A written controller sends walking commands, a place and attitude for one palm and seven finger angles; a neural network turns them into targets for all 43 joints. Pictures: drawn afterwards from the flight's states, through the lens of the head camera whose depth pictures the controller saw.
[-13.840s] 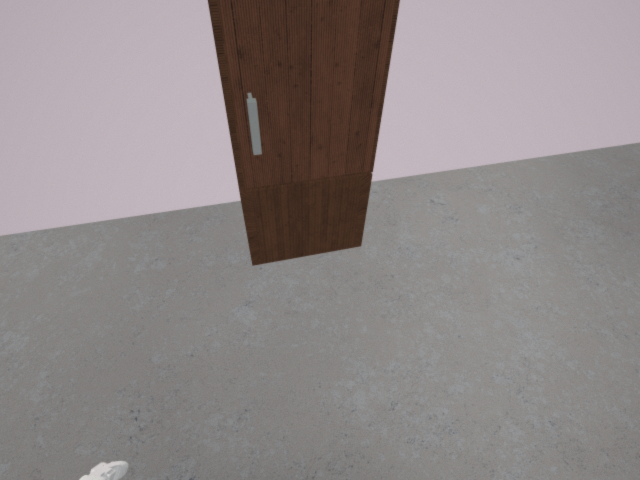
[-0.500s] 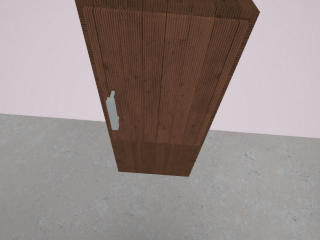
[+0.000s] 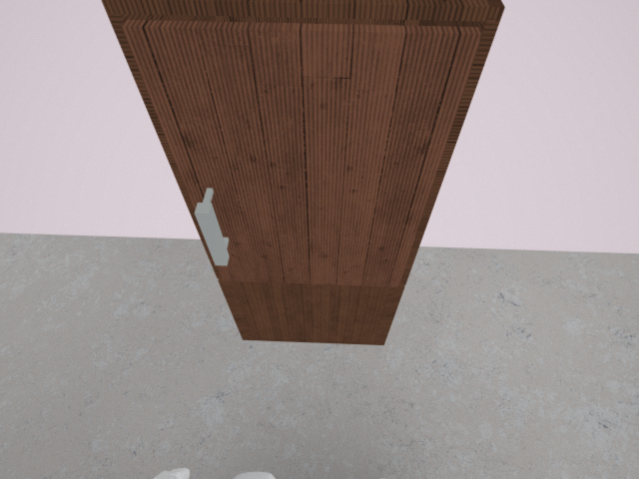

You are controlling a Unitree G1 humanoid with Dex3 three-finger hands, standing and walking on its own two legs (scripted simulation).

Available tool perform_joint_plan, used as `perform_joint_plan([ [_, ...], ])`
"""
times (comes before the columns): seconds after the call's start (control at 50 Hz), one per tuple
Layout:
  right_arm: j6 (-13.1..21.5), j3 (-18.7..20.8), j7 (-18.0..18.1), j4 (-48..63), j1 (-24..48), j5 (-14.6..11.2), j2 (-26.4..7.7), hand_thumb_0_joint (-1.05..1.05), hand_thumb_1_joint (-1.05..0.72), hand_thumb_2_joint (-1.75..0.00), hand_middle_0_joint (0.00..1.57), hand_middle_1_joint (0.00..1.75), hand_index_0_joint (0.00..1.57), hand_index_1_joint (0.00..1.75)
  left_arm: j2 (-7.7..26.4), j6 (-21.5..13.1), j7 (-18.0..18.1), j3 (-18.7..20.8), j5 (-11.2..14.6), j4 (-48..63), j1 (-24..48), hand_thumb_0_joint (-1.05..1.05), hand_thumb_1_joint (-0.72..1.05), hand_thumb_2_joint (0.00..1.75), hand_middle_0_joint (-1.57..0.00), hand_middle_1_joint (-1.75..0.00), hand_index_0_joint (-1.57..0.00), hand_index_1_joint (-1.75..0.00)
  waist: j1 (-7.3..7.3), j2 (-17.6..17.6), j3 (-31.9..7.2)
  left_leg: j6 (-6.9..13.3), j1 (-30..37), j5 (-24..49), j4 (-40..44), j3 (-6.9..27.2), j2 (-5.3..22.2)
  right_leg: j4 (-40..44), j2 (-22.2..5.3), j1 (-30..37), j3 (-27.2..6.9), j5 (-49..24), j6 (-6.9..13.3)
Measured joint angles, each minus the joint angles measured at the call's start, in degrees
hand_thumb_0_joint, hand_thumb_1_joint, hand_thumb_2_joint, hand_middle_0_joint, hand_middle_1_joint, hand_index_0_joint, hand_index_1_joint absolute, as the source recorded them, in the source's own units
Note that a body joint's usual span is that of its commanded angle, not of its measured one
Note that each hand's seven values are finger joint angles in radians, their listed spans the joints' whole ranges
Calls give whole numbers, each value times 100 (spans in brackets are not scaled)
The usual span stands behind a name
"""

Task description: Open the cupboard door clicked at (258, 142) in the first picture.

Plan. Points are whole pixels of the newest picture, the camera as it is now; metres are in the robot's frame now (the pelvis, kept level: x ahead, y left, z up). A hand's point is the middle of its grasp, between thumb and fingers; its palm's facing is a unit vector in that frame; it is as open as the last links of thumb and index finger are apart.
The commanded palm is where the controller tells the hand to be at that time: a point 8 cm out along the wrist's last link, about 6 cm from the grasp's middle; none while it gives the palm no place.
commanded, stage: come to a stop and stand still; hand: left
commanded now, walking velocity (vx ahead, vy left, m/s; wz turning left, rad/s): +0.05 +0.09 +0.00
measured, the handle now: (215, 228) +0.53 +0.23 -0.10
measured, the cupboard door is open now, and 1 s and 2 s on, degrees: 0 0 0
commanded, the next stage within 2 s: look again from close up in 0.40 s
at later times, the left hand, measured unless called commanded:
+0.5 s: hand out of the picture -0.02 +0.19 -0.17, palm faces +0.04 -0.98 -0.17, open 7.4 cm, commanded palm none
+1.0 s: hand out of the picture +0.05 +0.20 -0.16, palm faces +0.00 -0.97 -0.23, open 7.4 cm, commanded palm none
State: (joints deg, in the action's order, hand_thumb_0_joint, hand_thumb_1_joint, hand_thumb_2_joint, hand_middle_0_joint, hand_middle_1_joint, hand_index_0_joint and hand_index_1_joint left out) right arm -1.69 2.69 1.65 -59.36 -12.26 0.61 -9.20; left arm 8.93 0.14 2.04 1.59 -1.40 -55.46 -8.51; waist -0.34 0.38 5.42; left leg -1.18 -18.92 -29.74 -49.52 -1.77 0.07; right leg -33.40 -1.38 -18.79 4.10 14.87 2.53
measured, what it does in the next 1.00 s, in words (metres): steps on the spot: left foot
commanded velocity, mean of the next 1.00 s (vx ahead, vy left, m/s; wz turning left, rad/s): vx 0.01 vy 0.00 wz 0.00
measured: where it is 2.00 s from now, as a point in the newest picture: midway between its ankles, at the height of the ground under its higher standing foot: outside the picture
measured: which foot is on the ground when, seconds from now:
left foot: up 0.00-0.10, down 0.12-1.00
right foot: down 0.00-1.00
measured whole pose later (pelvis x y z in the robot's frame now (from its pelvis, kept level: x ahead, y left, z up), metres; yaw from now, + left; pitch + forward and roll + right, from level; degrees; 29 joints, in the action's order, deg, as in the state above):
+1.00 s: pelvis +0.02 +0.02 +0.01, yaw -1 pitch -1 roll +1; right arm 2.1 -0.8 1.7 -62.4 -17.8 1.1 -9.0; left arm 8.8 -1.4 1.8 0.0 -0.2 -63.2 -13.8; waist -0.3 -1.8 2.2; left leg 1.0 -5.3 -18.1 -24.5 -3.6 -0.7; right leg -28.5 -2.0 -13.5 2.4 13.9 0.1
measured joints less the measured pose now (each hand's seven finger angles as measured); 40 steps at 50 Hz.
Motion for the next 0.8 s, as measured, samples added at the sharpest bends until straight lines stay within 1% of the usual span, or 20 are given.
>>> perform_joint_plan([
  [0.04,14,-9,-27,41,31,7,3,1,-92,-90,20,30,20,30,31,11,4,39,-2,30,-58,0,91,89,-21,-30,-20,-30,62,94,-55,-31,77,165,350,-20,21,44,-6,-35,-30,-63,-19],
  [0.08,65,-25,-37,88,32,10,11,1,-92,-90,20,30,20,30,83,35,-13,56,6,23,-143,0,92,89,-21,-30,-20,-30,99,174,-113,-38,321,585,1054,-62,21,1,-13,-88,-66,-78,-62],
  [0.1,107,-35,-38,117,7,10,6,1,-91,-90,20,30,20,30,99,57,-18,63,20,11,-197,0,91,89,-21,-30,-20,-30,103,175,-149,-25,502,862,1504,-76,34,-65,2,-123,-68,-59,-93],
  [0.12,152,-42,-30,119,-10,16,20,1,-91,-90,20,30,20,30,125,89,-21,73,38,-18,-233,0,91,89,-21,-30,-20,-30,98,207,-161,36,614,1043,1749,-93,21,-153,-11,-148,-78,-23,-128],
  [0.16,184,-87,-20,102,-90,59,90,1,-91,-90,20,30,20,30,171,177,-27,96,69,-117,-300,0,91,89,-21,-30,-20,-30,135,310,-188,166,708,1093,1791,-152,-44,-140,-58,-61,-147,58,-183],
  [0.22,178,-141,32,37,-235,99,127,1,-92,-90,20,30,20,30,171,222,-53,69,54,-238,-421,0,91,89,-21,-30,-20,-30,191,269,-282,248,844,1135,1958,-175,-48,48,-59,90,-153,196,-219],
  [0.28,173,-188,44,-35,-300,88,117,1,-93,-90,20,30,20,30,157,170,-86,34,53,-343,-535,0,91,89,-20,-30,-19,-30,224,239,-276,263,950,1189,2069,-204,-97,288,-95,220,-189,-323,-246],
  [0.3,176,-199,46,-66,-311,79,109,1,-94,-90,20,30,20,30,138,153,-90,18,56,-394,-573,0,91,89,-20,-30,-19,-30,225,206,-268,264,990,1201,2102,-204,-97,325,-93,262,-191,-366,-257],
  [0.38,180,-228,23,-147,-393,54,81,1,-94,-90,20,30,20,30,49,114,-103,-60,65,-567,-754,0,91,89,-20,-30,-19,-30,197,70,-320,260,1084,1268,2273,-187,-82,515,-72,379,-170,-339,-273],
  [0.5,225,-286,0,-275,-488,36,145,1,-93,-90,20,30,20,30,-52,58,-85,-125,83,-745,-908,0,91,89,-20,-30,-19,-30,162,42,-312,236,1121,1347,2455,-170,-72,660,-55,405,-150,-386,-250],
  [0.52,222,-299,-17,-271,-492,24,140,1,-92,-90,20,30,20,30,-80,7,-35,-153,76,-762,-923,0,91,89,-20,-30,-19,-30,164,10,-298,225,1058,1317,2371,-164,-40,654,-27,379,-139,-390,-247],
  [0.56,190,-292,-42,-182,-497,17,115,1,-92,-90,20,30,20,30,-125,-80,21,-208,79,-772,-982,0,90,89,-20,-30,-19,-30,125,-39,-276,216,925,1192,2136,-166,-6,528,-4,288,-138,-337,-242],
  [0.62,258,-280,-52,-71,-589,37,74,1,-92,-90,20,30,20,30,-171,-96,-10,-249,80,-833,-1033,0,90,89,-20,-30,-20,-30,57,-133,-342,244,894,1086,2018,-158,-26,377,-29,246,-136,-212,-248],
  [0.7,296,-304,-25,-76,-670,37,53,1,-92,-90,20,30,20,30,-182,-110,-28,-257,91,-877,-1011,0,90,89,-21,-30,-20,-30,25,-242,-455,264,1035,1055,2092,-158,-62,357,-62,346,-143,-133,-278],
  [0.8,336,-344,-11,-150,-675,39,57,2,-93,-90,20,30,20,30,-128,-137,-10,-228,101,-845,-837,1,91,89,-20,-30,-20,-30,23,-250,-472,262,1212,1104,2284,-174,-94,398,-84,450,-163,-100,-278],
])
